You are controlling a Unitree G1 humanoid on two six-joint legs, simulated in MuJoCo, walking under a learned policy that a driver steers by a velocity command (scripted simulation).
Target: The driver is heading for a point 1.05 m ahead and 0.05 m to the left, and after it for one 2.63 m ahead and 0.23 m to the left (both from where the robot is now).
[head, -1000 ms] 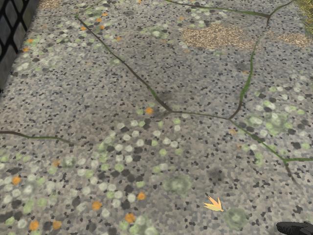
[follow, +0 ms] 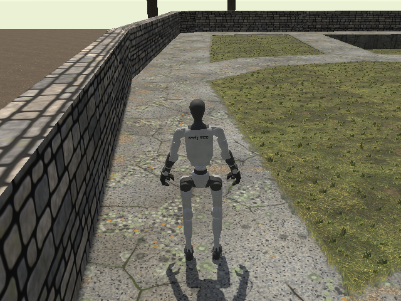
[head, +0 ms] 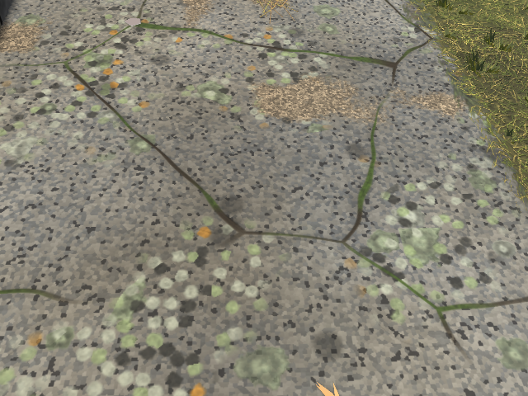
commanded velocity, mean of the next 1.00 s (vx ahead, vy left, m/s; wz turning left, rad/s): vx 0.05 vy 0.00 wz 0.17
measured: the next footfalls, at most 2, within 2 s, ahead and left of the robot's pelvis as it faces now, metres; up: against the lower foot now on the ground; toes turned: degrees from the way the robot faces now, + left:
right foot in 0.38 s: +0.26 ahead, -0.07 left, +0.00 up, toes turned +18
left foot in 0.70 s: +0.14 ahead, +0.15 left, +0.00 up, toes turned +14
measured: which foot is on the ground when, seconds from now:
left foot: down 0.00-0.40, up 0.42-0.68, down 0.70-1.00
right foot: up 0.00-0.36, down 0.38-0.72, up 0.74-1.00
